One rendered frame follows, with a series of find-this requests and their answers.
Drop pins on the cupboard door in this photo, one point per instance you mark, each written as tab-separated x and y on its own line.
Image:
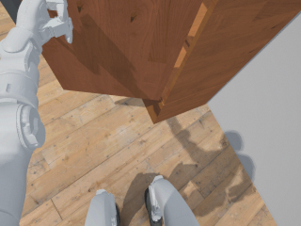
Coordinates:
124	48

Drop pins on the robot left forearm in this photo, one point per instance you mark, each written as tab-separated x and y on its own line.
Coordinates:
19	74

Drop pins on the robot left hand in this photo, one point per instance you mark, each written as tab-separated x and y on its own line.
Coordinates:
33	15

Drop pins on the left robot upper arm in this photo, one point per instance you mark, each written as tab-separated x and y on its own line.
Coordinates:
21	133

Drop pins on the left robot thigh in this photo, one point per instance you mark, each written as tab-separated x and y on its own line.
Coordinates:
101	210

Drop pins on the robot right foot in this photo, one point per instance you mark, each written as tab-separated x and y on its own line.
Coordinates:
147	197

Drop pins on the handle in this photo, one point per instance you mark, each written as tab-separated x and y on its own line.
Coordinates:
12	7

